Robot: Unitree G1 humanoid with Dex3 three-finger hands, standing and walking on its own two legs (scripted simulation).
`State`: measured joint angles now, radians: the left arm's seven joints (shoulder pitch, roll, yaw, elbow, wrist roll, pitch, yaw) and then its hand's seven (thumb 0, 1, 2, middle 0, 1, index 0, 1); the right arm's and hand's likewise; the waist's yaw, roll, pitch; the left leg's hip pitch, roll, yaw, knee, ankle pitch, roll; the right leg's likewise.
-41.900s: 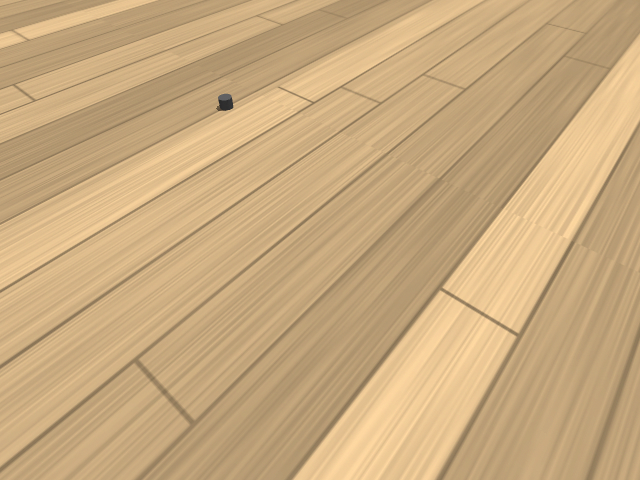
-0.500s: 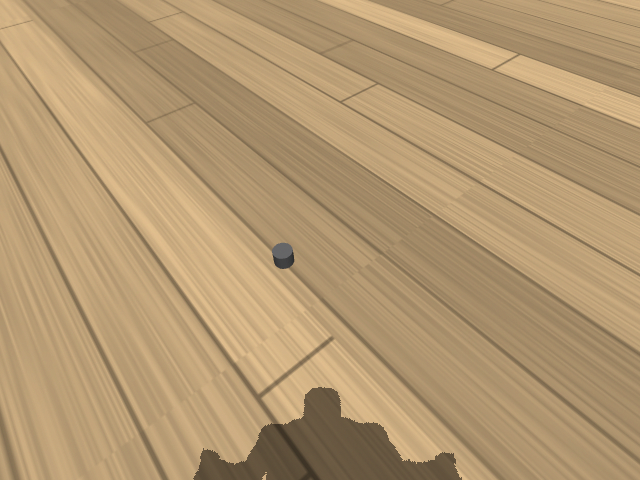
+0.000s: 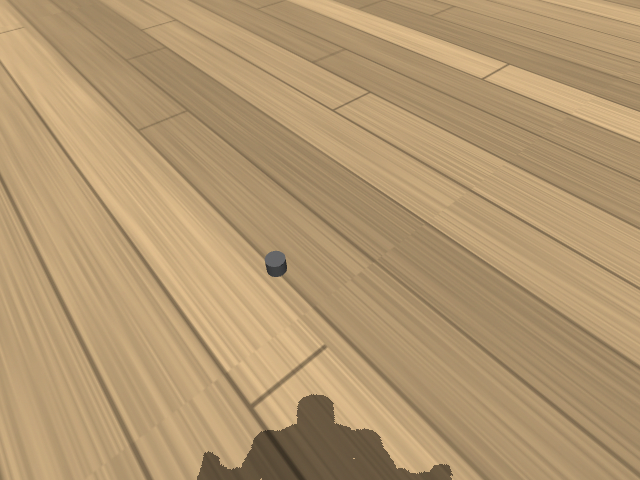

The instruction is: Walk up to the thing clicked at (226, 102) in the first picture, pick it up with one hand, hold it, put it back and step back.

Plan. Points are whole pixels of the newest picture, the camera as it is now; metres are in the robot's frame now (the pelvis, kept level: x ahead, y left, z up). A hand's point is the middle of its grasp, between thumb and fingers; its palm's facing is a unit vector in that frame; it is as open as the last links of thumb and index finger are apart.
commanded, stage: step back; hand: left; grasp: from above
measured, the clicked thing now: (276, 263) +1.00 +0.22 -0.73
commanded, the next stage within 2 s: stand in 0.40 s
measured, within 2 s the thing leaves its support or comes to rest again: neither
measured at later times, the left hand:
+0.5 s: hand out of the picture +0.13 +0.28 -0.14, palm faces -0.04 -0.94 -0.35, open 7.4 cm
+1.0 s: hand out of the picture +0.14 +0.27 -0.14, palm faces -0.07 -0.94 -0.34, open 7.4 cm
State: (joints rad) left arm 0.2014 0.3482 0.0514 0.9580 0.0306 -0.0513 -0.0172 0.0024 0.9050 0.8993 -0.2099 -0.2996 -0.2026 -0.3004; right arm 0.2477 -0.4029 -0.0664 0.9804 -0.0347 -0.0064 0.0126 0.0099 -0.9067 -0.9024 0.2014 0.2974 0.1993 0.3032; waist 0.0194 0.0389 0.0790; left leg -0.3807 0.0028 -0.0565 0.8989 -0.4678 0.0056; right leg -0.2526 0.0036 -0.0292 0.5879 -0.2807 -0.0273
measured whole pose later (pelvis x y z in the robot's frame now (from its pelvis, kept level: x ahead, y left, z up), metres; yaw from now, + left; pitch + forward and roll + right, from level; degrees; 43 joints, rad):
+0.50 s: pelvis +0.04 +0.02 +0.01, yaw -2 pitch -2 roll +0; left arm 0.10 0.36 0.00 1.09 0.00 -0.02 0.00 0.00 0.91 0.90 -0.21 -0.30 -0.20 -0.30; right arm 0.03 -0.33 -0.01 1.08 -0.01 -0.02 0.02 0.01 -0.91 -0.90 0.20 0.30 0.20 0.30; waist 0.01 0.00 0.07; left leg -0.21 0.04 0.03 0.46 -0.21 -0.02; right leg -0.15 -0.01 0.02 0.44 -0.26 0.02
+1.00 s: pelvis +0.05 +0.02 +0.02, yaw -2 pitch -2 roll +0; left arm 0.09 0.36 0.00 1.14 0.00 -0.02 0.00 0.00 0.91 0.90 -0.21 -0.30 -0.20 -0.30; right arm 0.09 -0.35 -0.01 1.16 -0.01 -0.01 0.02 0.01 -0.91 -0.90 0.20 0.30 0.20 0.30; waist -0.02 0.00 0.06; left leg -0.15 0.03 0.03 0.33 -0.15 -0.02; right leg -0.09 -0.02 0.02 0.32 -0.21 0.02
